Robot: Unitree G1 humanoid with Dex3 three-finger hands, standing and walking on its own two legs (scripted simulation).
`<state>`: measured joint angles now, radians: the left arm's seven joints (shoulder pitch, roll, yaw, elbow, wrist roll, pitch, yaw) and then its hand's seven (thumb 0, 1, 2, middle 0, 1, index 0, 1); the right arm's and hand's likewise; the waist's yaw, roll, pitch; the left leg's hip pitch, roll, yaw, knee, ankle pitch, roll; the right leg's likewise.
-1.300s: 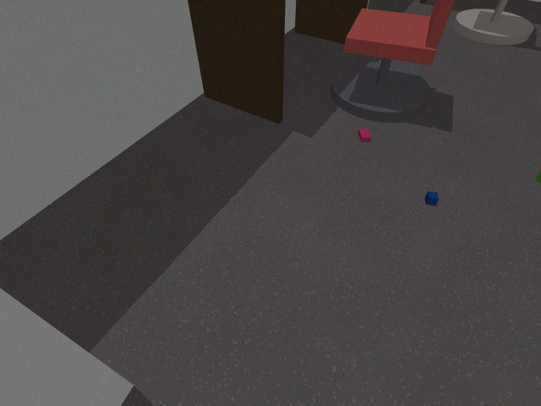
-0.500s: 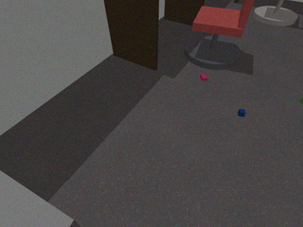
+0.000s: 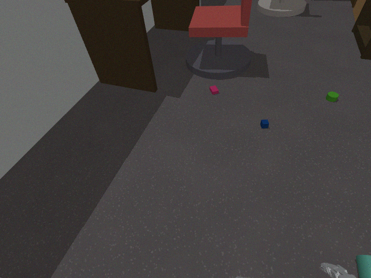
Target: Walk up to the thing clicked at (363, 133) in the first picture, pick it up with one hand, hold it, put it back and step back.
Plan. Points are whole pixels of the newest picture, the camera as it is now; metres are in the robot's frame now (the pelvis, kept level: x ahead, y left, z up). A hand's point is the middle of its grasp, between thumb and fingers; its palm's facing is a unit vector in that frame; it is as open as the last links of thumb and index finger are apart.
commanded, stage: walk up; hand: left
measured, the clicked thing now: (214, 89) +1.72 -0.23 -0.76
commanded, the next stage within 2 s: none
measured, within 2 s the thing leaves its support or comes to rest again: neither
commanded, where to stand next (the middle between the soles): +1.38 +0.04 m, yaw -70 degrees
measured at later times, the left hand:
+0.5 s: hand (118, 220) +0.31 +0.21 -0.13, palm faces -0.30 -0.86 -0.42, open 7.4 cm
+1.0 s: hand (162, 108) +0.78 +0.11 -0.14, palm faces -0.62 -0.66 -0.43, open 7.4 cm
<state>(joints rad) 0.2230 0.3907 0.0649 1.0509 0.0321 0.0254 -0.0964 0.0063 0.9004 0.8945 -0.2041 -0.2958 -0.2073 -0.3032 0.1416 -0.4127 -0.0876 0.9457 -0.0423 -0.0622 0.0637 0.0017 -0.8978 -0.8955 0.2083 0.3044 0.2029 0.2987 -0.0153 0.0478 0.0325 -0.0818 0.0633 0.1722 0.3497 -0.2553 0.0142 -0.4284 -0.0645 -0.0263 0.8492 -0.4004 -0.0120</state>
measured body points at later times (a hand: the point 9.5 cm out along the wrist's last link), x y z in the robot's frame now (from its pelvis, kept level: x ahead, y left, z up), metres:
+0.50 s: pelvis +0.21 -0.04 -0.01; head +0.20 -0.07 +0.44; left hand +0.33 +0.26 -0.10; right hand +0.24 -0.39 -0.11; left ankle +0.41 +0.07 -0.68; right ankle +0.13 -0.18 -0.74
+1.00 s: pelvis +0.49 -0.02 -0.01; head +0.51 -0.04 +0.44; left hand +0.81 +0.14 -0.11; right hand +0.28 -0.26 -0.13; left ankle +0.45 +0.07 -0.75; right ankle +0.52 -0.16 -0.72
